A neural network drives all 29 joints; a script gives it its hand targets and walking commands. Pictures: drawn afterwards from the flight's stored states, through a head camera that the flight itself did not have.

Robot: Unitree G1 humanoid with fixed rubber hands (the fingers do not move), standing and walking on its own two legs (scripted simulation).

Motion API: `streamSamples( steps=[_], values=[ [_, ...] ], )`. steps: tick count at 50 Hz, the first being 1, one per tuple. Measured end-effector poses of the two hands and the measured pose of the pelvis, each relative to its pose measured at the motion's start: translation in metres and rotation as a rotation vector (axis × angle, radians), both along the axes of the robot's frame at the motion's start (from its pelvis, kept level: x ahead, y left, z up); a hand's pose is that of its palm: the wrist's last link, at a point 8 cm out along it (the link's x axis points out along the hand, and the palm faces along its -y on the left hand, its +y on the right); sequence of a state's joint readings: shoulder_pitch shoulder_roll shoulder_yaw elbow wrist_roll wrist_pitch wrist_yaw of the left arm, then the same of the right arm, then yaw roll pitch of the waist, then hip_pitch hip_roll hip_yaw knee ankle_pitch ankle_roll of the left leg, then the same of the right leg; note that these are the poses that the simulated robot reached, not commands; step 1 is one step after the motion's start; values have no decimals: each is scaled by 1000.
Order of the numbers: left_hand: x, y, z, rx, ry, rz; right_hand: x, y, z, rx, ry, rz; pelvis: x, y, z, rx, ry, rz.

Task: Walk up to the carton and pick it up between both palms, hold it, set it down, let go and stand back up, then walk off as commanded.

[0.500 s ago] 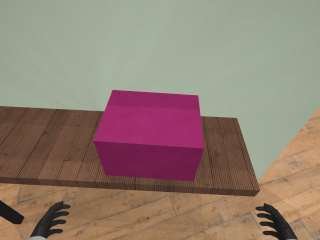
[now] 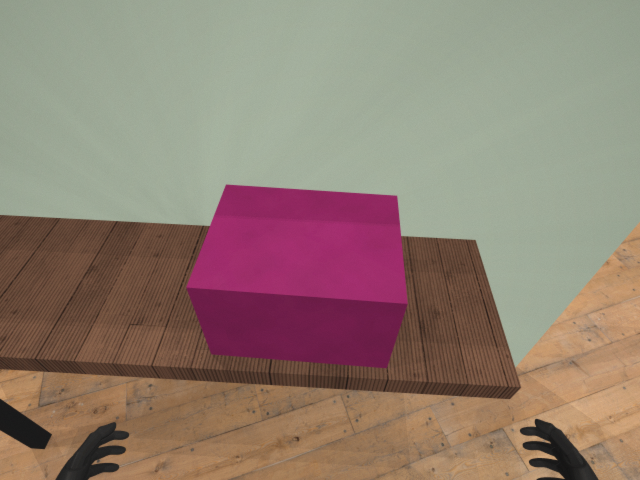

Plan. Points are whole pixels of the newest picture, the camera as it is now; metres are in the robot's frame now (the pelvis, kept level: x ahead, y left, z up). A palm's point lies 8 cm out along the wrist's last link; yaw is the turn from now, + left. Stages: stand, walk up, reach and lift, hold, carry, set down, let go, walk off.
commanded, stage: stand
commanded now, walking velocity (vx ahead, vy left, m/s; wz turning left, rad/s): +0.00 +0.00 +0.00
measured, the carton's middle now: (304, 274) +0.44 +0.04 -0.03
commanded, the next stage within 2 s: walk up in 0.24 s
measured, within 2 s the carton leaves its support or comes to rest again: neither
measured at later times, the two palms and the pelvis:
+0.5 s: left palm out of the picture +0.12 +0.31 -0.08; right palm out of the picture +0.13 -0.31 -0.07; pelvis -0.01 +0.00 +0.00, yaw +1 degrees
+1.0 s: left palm out of the picture -0.01 +0.27 -0.05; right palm out of the picture +0.02 -0.36 -0.11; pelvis -0.12 -0.05 +0.00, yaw +6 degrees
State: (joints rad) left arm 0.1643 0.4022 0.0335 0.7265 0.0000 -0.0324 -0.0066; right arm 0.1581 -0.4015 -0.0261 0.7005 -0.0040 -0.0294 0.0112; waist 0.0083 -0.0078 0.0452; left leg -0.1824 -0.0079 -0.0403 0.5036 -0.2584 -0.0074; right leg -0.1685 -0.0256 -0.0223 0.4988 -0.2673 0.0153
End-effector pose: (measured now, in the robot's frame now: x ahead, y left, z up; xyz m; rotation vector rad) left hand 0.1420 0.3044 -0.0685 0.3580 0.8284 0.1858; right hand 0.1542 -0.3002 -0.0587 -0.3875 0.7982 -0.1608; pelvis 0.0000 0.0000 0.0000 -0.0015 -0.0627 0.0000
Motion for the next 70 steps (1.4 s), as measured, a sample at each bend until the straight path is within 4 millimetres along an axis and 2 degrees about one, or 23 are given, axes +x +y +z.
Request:
streamSamples(
  steps=[11,23,27,30,34,39,42,46,50,54,58,61,67,70],
  values=[
    [-3,-3,-2,-4,30,2,-10,-7,-4,-5,41,-22,-2,-1,3,0,-1,2],
    [-19,4,-6,4,81,35,-23,-12,-8,-12,97,-42,-3,-2,6,1,-3,5],
    [-26,12,-9,20,108,53,-27,-20,-13,-42,130,-33,-15,-2,2,3,6,14],
    [-38,20,-12,57,144,57,-37,-35,-16,-78,154,-45,-30,-5,-3,9,11,19],
    [-65,22,-10,104,191,79,-56,-55,-20,-112,183,-48,-48,-17,-7,-3,22,48],
    [-112,1,-11,134,208,92,-59,-73,-33,-94,148,-24,-70,-40,-17,10,29,45],
    [-138,-19,-7,112,204,105,-64,-67,-37,-64,125,-2,-84,-45,-12,13,2,63],
    [-149,-36,7,83,132,120,-92,-55,-41,-15,167,28,-99,-49,-3,35,4,81],
    [-150,-36,14,92,53,104,-133,-57,-47,-13,234,39,-118,-51,-3,19,19,109],
    [-167,-24,7,92,22,109,-166,-60,-47,-44,274,34,-136,-46,-10,5,23,131],
    [-196,-18,-6,44,58,138,-189,-56,-31,-58,240,8,-146,-42,-7,38,-5,107],
    [-209,-18,-8,14,59,145,-186,-56,-16,-80,182,27,-148,-43,-4,5,-2,145],
    [-235,-22,-16,27,91,139,-136,-52,2,-74,11,92,-155,-47,-10,3,-20,113],
    [-242,-20,-9,47,94,144,-123,-47,4,-59,-9,120,-156,-46,-9,-3,-6,119]
  ],
)
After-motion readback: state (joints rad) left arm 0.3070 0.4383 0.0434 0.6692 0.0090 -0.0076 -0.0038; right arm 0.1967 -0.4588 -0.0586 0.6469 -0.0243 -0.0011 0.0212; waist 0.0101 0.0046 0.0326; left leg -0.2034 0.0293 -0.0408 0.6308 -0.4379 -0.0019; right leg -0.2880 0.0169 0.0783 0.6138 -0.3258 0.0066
